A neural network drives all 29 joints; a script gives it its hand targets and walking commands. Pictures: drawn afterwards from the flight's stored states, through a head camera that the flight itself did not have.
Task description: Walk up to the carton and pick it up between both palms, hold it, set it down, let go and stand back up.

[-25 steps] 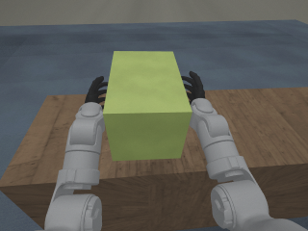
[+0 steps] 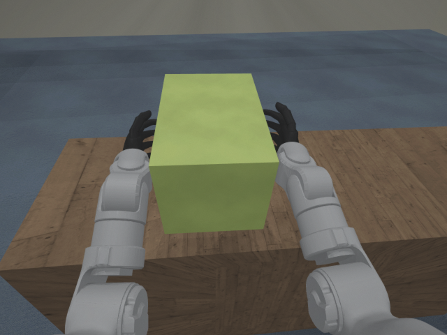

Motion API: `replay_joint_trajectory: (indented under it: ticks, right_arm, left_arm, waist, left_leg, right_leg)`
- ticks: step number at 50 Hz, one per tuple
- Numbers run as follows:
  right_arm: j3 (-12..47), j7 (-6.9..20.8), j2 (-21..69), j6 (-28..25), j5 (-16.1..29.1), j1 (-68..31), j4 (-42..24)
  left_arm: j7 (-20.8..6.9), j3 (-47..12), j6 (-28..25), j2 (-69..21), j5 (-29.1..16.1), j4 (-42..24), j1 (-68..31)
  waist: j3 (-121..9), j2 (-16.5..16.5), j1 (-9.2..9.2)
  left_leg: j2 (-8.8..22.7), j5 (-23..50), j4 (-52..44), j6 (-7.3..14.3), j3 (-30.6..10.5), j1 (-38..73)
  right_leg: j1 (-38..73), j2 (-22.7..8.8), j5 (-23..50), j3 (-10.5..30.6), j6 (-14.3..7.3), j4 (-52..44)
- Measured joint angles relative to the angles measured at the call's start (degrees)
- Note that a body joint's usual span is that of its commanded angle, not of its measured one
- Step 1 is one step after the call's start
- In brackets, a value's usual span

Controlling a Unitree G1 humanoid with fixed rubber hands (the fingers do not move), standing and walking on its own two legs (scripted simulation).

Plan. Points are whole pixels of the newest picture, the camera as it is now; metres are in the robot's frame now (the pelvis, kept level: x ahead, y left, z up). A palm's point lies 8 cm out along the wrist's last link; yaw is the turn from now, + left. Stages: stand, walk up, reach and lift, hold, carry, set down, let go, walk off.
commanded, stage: hold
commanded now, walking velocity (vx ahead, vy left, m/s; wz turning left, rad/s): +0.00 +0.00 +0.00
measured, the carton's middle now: (211, 147) +0.39 +0.02 +0.17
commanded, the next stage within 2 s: none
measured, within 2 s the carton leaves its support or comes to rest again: neither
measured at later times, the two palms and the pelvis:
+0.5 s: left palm (137, 154) +0.36 +0.15 +0.18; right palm (285, 146) +0.38 -0.11 +0.18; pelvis +0.00 +0.00 +0.00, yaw +0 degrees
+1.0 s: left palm (137, 155) +0.36 +0.15 +0.17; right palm (286, 147) +0.38 -0.11 +0.18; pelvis +0.00 +0.00 +0.00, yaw +0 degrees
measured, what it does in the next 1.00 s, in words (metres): stands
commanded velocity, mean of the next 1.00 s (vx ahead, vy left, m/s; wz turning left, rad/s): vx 0.00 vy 0.00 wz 0.00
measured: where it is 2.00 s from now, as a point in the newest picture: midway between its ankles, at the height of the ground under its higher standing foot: outside the picture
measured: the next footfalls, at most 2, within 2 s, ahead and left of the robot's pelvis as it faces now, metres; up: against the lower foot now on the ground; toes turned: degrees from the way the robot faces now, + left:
none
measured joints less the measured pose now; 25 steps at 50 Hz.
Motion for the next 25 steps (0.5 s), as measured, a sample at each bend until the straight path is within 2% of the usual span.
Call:
replay_joint_trajectory:
  ticks: [25]
  right_arm:
    - [0.00, -0.09, 0.00, -0.01, 0.00, -0.03, 0.00]
  left_arm:
    - [-0.08, 0.08, -0.02, -0.05, -0.05, 0.02, 0.05]
  waist:
    - [0.38, 0.00, 0.00]
  left_leg:
    - [-0.02, 0.00, -0.23, 0.00, -0.04, 0.10]
  right_leg:
    - [0.00, 0.00, -0.13, 0.00, 0.00, 0.00]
